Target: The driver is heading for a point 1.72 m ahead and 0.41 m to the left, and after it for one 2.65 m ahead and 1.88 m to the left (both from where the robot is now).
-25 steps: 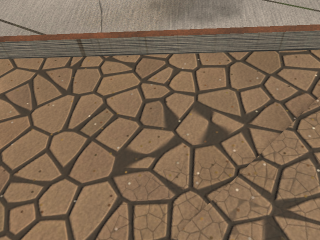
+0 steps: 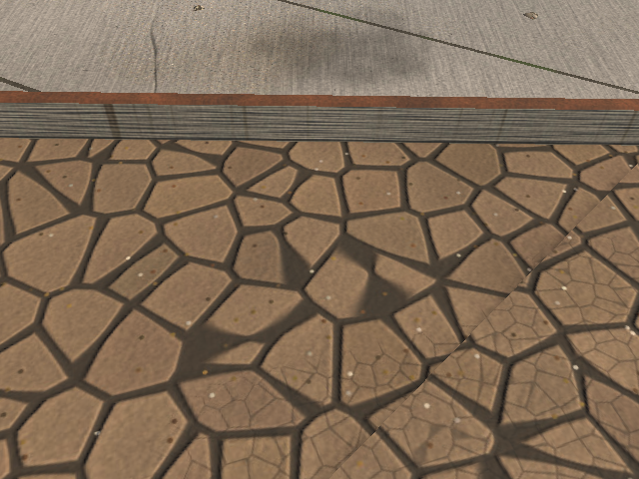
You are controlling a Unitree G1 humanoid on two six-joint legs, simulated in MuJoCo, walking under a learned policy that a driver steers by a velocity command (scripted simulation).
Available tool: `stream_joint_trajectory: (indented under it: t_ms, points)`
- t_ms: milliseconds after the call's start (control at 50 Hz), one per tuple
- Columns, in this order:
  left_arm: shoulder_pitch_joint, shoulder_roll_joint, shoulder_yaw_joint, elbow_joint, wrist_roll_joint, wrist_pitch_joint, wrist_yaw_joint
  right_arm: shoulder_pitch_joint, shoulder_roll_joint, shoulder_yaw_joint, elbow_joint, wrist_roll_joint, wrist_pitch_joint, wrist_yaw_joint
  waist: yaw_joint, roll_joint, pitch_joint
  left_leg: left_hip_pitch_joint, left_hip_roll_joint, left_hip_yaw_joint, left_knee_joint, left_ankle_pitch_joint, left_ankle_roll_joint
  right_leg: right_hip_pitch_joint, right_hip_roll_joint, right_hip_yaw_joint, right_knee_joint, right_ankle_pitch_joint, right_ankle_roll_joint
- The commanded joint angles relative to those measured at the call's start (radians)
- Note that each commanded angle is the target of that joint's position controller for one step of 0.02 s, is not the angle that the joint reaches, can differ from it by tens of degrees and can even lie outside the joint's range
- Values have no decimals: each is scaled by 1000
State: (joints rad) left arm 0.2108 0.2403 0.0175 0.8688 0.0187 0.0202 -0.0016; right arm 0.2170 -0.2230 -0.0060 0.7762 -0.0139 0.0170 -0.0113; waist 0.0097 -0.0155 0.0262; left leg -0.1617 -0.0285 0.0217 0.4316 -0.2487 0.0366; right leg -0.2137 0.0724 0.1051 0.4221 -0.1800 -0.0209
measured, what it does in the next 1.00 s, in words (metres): walks ahead: left foot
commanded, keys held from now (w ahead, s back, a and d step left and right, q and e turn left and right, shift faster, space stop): no key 0.24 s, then w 0.76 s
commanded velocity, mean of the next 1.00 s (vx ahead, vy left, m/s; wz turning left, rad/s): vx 0.27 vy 0.00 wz -0.02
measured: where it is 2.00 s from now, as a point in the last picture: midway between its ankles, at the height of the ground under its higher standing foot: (327, 357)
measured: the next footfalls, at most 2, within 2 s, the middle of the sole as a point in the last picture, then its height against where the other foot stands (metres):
left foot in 0.94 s outside the picture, level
right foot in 1.46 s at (373, 395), level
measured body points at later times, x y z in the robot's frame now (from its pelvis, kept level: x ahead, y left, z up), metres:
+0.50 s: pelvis +0.05 -0.02 +0.00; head +0.05 -0.03 +0.44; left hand +0.09 +0.24 -0.14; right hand +0.04 -0.28 -0.16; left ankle -0.01 +0.09 -0.74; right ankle +0.05 -0.11 -0.74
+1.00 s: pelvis +0.29 +0.01 -0.02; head +0.32 +0.01 +0.43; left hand +0.22 +0.25 -0.17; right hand +0.46 -0.24 -0.13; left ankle +0.37 +0.07 -0.74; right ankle +0.09 -0.11 -0.67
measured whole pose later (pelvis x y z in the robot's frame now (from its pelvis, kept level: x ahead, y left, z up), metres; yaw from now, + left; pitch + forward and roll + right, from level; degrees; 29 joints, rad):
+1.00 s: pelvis +0.29 +0.01 -0.02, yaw +1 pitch +0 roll +0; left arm 0.40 0.21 0.02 1.10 0.01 -0.08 0.00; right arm 0.06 -0.23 -0.05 0.87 -0.03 -0.07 0.02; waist 0.03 -0.02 0.08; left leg -0.42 -0.05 0.10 0.59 -0.18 0.11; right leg -0.12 0.03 0.02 0.98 -0.43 -0.08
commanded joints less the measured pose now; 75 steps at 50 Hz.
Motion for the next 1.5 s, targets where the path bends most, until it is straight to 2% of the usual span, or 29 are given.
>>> stream_joint_trajectory:
  t_ms: [20, 240, 300, 340, 400, 480, 500, 520, 540, 560, 580, 660, 740, 820, 880, 920, 940, 960, 980, 1000, 1020, 1060, 1100, 1160, 1240, 1380, 1460, 1480, 1500]
  points:
    - [-3, 95, 20, -9, -3, -17, 13, 1, -132, -34, -35, 0, -12, -2, -7, 32, -2, -27, 139, -151, -124, 14, 23, 19, -93, 94, -55, 101, -18]
    - [6, 100, 15, 125, -10, -20, 29, 33, -115, -30, 82, -1, -19, -2, -14, 10, -4, -1, 123, -127, -122, 62, 17, 47, -120, 111, -83, 130, -28]
    - [26, 115, 23, 146, -2, -13, 29, 59, -153, -46, 114, -7, -9, 3, -19, 56, 16, -22, 106, -158, -137, -333, 49, -28, -56, 64, -21, -262, -61]
    - [-10, 106, 25, 129, 6, -16, 19, 110, -166, -53, 132, -5, -3, 5, -43, 102, 97, -30, 173, -280, -206, -546, 110, -174, -24, 17, 72, -379, -76]
    - [-61, 61, 15, 100, 15, -45, 2, 134, -179, -68, 158, -7, -18, -1, -41, 128, 143, -28, 323, -437, -320, -517, 191, -222, -58, -101, 235, -182, -58]
    - [117, 53, 21, 160, -1, -79, -6, 46, -166, -74, 147, 1, -42, 15, 56, 109, 116, -235, 193, -233, -184, -392, 129, 153, -17, -145, 10, -152, -82]
    - [221, 88, 32, 192, 4, -86, 3, 16, -138, -68, 130, -3, -49, 16, 96, 28, 103, -353, 134, -158, -44, -349, 99, 294, -85, -19, -69, -221, -99]
    - [346, 172, 54, 217, 9, -92, 13, -23, -57, -46, 88, 5, -60, 26, 133, -204, 66, -532, -1, 4, 269, -288, 45, 409, -308, 377, -240, -509, -182]
    - [411, 210, 65, 246, 9, -90, 10, -58, -105, -57, 67, -19, -63, 28, 143, -204, 94, -640, -23, 0, 475, -336, 54, 397, -440, 585, -307, -516, -256]
    - [322, 164, 55, 220, 12, -89, 10, -60, -130, -64, 75, -24, -65, 31, 85, -65, 124, -654, 36, -60, 577, -256, 66, 347, -417, 498, -272, -449, -252]
    - [251, 134, 47, 194, 8, -94, 9, -32, -107, -59, 93, -16, -73, 40, 45, -39, 112, -620, 65, -70, 595, -171, 66, 302, -371, 405, -275, -360, -224]
    - [233, 75, 26, 195, -7, -117, 14, -42, -91, -57, 105, -30, -65, 61, 2, -56, 67, -545, 97, -14, 566, 6, 6, 263, -271, 164, -299, 48, -179]
    - [282, 75, 18, 215, -9, -118, 17, -208, -61, -40, 39, -20, -55, 61, 24, -56, 97, -534, 81, 45, 393, 98, -28, 218, -236, 48, -290, 314, -176]
    - [290, 96, 20, 224, -5, -124, 16, -284, -59, -31, 2, -4, -53, 53, 38, -97, 103, -337, 32, 95, 193, 194, 0, 150, -225, -9, -299, 404, -164]
    - [252, 108, 22, 223, -1, -127, 21, -201, -99, -50, 22, -7, -62, 35, -17, -79, 67, -247, 13, 72, 142, 192, 59, 245, -256, -37, -169, 682, -138]
    - [229, 128, 31, 221, 1, -118, 23, 47, -129, -71, 107, -15, -81, 23, -126, -51, -58, -1, -32, 87, 65, 159, 96, 254, -227, -72, 155, 828, -114]
    - [230, 111, 27, 211, 1, -118, 19, 200, -175, -89, 152, -31, -92, 13, -180, -6, -139, 221, 76, -23, 39, 99, 129, 92, -182, -91, 408, 575, -104]
    - [390, -12, 3, 197, -46, -112, 2, 300, -295, -123, 165, -46, -90, 13, -138, 278, -342, 552, 397, -539, -22, -126, 300, -263, -16, -162, 876, -30, -48]
    - [323, 82, 25, 206, -15, -118, 3, 231, -213, -106, 161, -12, -81, 28, -122, 129, -314, 477, 394, -713, -171, -247, 271, -365, -11, -33, 947, -283, -79]
    - [196, 103, 36, 160, -11, -120, 1, 96, -183, -95, 139, -5, -83, 29, -79, 109, -113, 301, 365, -548, -202, -232, 239, -428, -71, -44, 931, -181, -83]
    - [134, 90, 34, 142, -7, -125, -3, 25, -127, -81, 127, -11, -93, 31, -55, 37, -38, 173, 332, -446, -227, -104, 220, -406, -115, -40, 866, -107, -83]
    - [123, 52, 34, 138, 20, -100, -12, 18, -76, -64, 158, -6, -105, 25, -1, 55, 27, 8, 261, -289, -265, 54, 174, -318, -158, -54, 763, -84, -70]
    - [117, 19, 30, 137, 25, -79, -23, 63, -71, -58, 182, -3, -121, 24, 16, 63, 31, -35, 234, -218, -294, 161, 174, -278, -159, -76, 697, -70, -54]
    - [-3, 28, 31, 88, 23, -64, -30, 122, -103, -62, 204, -2, -129, 22, 12, 65, 57, -9, 216, -152, -335, 222, 181, -373, -174, -112, 588, 28, -33]
    - [-197, 6, 15, 19, 10, -76, -38, 174, -91, -51, 222, 3, -126, 21, -32, 68, 79, 5, 165, -64, -342, 336, 152, -341, -141, -174, 292, 202, -21]
    - [-327, 50, 20, -34, 6, -96, -30, 252, -102, -50, 279, -15, -123, -2, -71, 61, 90, 296, 221, -73, -238, 465, 136, -378, -128, -141, 52, 295, -58]
    - [-150, 81, 42, 19, 14, -110, -15, 260, -143, -64, 303, -17, -104, -11, -8, 49, 10, 312, 210, -58, 48, 743, 117, -101, -66, -167, -55, 197, -103]
    - [-61, 100, 53, 58, 21, -114, -6, 279, -106, -55, 302, 4, -102, 5, 10, -11, -47, 190, 156, -30, 182, 689, 95, 99, -33, -199, -73, 214, -122]
    - [56, 126, 69, 95, 37, -115, -2, 240, -99, -50, 288, 22, -103, 15, 74, -56, -92, -68, 96, -1, 359, 447, 61, 363, -117, -100, -36, 220, -160]
Over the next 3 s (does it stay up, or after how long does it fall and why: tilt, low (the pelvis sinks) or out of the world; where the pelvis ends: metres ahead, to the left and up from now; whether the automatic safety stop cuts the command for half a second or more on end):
stays up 1.33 0.18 -0.06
